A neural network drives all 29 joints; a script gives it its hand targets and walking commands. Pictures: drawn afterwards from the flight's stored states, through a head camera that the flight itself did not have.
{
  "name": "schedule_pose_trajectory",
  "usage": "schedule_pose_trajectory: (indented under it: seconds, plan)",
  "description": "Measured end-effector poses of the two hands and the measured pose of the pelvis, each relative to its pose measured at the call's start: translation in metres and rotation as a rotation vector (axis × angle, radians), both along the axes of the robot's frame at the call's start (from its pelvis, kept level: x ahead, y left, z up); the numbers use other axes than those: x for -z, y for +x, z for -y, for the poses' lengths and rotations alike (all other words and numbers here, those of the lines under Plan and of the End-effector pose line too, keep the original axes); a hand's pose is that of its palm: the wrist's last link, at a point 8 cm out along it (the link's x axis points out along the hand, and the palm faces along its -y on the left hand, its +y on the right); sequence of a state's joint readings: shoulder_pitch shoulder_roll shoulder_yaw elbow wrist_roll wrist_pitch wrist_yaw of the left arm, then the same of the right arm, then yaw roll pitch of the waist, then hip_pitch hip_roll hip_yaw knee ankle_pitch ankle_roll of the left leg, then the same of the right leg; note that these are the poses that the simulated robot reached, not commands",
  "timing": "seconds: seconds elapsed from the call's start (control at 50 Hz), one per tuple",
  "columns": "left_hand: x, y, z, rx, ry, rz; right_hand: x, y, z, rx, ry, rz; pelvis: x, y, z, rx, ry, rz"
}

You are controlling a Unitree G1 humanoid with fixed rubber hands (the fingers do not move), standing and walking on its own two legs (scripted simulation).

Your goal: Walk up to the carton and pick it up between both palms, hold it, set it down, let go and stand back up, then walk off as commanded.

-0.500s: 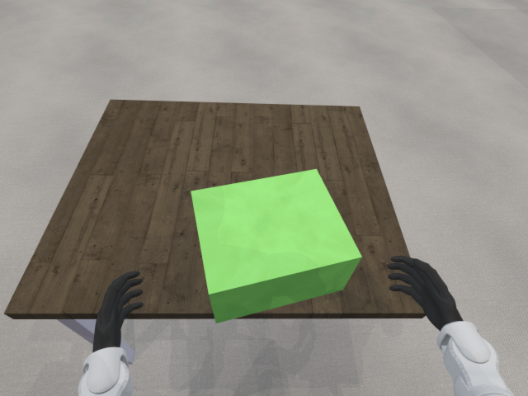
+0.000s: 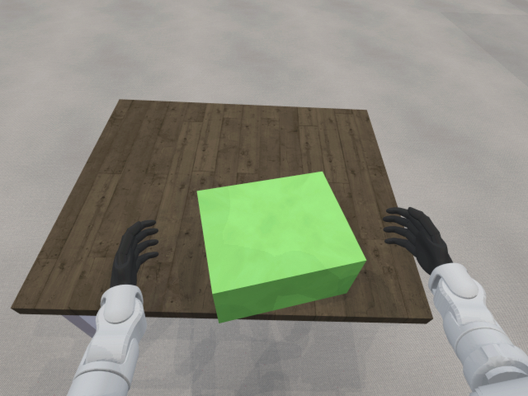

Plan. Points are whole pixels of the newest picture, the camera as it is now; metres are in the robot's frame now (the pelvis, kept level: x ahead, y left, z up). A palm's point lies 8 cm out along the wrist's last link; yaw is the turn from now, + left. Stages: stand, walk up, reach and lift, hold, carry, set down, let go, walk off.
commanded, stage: reach and lift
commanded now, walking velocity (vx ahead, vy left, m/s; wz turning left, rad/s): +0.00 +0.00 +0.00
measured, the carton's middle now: (273, 243) +0.41 +0.02 -0.10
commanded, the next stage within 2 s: none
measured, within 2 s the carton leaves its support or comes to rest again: neither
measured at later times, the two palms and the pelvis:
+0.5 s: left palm (131, 232) +0.32 +0.24 +0.05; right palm (413, 203) +0.41 -0.21 +0.07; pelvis +0.00 +0.00 +0.00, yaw +0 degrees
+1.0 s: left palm (124, 209) +0.35 +0.26 +0.06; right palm (399, 172) +0.46 -0.19 +0.09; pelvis -0.01 +0.00 +0.00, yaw +0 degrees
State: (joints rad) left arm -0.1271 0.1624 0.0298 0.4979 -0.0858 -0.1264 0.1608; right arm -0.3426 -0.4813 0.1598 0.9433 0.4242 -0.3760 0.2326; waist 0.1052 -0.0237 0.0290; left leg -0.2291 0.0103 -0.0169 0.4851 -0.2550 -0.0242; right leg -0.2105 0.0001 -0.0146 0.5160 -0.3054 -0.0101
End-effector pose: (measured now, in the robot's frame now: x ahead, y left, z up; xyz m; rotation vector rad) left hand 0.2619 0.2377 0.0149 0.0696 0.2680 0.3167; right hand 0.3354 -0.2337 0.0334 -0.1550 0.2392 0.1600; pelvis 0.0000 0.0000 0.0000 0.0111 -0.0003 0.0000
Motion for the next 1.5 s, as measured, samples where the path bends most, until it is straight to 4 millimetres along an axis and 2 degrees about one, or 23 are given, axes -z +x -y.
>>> schedule_pose_trajectory:
  seconds: [0.14, 0.28, 0.4, 0.64, 0.8, 0.94, 1.08, 1.22, 1.5]
  plan:
    - [-0.01, 0.008, -0.001, -0.006, -0.001, 0.011, -0.014, 0.022, -0.008, -0.004, 0.001, 0.006, 0.0, -0.001, 0.001, 0.001, 0.0, -0.002]
    - [-0.026, 0.032, 0.0, 0.007, 0.001, 0.035, -0.022, 0.043, -0.015, 0.0, 0.006, -0.006, 0.0, -0.002, 0.001, 0.001, -0.001, -0.037]
    - [-0.03, 0.049, 0.0, 0.019, 0.0, 0.019, -0.027, 0.061, -0.019, 0.006, 0.001, -0.013, 0.0, 0.0, 0.001, 0.001, -0.001, -0.071]
    - [-0.038, 0.065, -0.009, 0.018, 0.012, 0.013, -0.045, 0.097, -0.036, -0.002, -0.001, 0.014, 0.001, -0.001, 0.0, 0.001, -0.002, -0.131]
    - [-0.05, 0.079, -0.02, 0.007, 0.017, 0.015, -0.057, 0.113, -0.044, 0.007, 0.003, 0.006, 0.002, -0.006, 0.0, 0.001, -0.003, -0.174]
    - [-0.045, 0.088, -0.023, -0.001, -0.002, -0.032, -0.059, 0.121, -0.046, 0.021, 0.001, -0.008, 0.003, -0.009, -0.001, 0.001, -0.004, -0.215]
    - [-0.037, 0.094, -0.028, -0.018, -0.01, -0.045, -0.05, 0.127, -0.049, 0.026, -0.014, -0.04, 0.004, -0.01, -0.001, 0.003, -0.007, -0.261]
    - [-0.012, 0.085, -0.035, -0.03, -0.014, -0.078, -0.025, 0.127, -0.049, 0.026, -0.051, -0.09, 0.006, -0.01, -0.002, 0.006, -0.011, -0.303]
    - [0.028, 0.076, -0.042, -0.04, -0.014, -0.089, 0.022, 0.12, -0.065, 0.007, -0.04, -0.104, 0.015, -0.016, -0.008, 0.015, -0.026, -0.433]
